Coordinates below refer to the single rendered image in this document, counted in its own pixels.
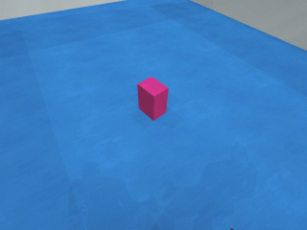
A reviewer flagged carton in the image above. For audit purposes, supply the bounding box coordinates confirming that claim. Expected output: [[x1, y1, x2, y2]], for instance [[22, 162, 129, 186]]
[[137, 77, 169, 121]]

